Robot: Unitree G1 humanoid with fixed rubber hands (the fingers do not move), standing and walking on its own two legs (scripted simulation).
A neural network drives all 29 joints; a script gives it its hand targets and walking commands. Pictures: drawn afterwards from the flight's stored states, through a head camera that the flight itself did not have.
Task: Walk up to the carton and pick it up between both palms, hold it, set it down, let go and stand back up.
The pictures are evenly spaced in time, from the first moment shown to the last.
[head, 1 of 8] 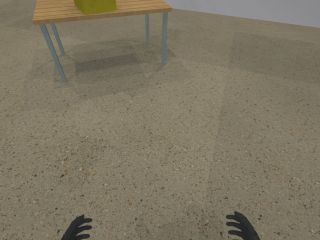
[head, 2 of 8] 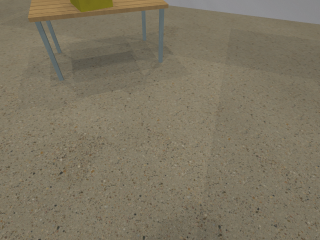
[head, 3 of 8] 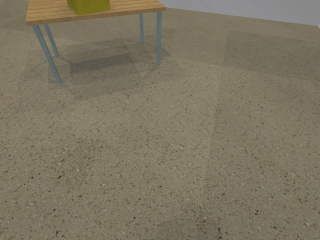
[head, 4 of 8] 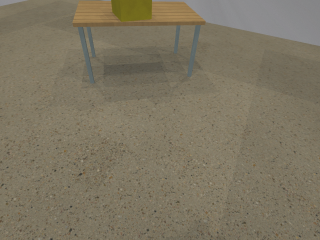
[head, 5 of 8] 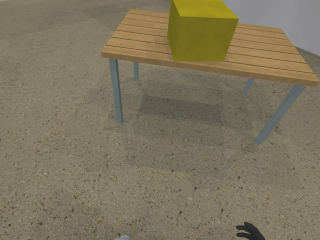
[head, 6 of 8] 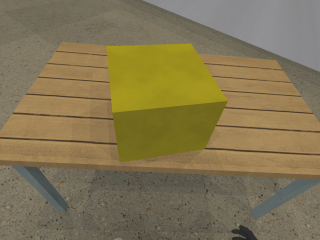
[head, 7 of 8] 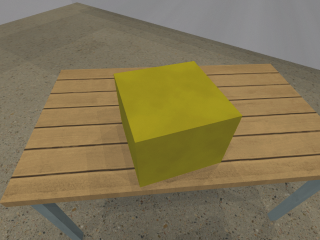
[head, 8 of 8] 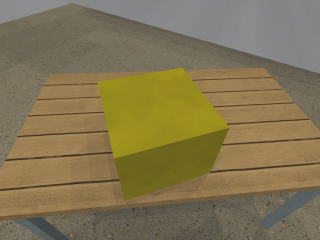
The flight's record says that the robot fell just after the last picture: no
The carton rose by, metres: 0.00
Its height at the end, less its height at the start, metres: +0.00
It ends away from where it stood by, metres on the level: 0.00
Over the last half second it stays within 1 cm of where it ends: yes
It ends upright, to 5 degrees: yes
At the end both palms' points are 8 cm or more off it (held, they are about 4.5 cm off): yes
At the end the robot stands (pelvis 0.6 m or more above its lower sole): yes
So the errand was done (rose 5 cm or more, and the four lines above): no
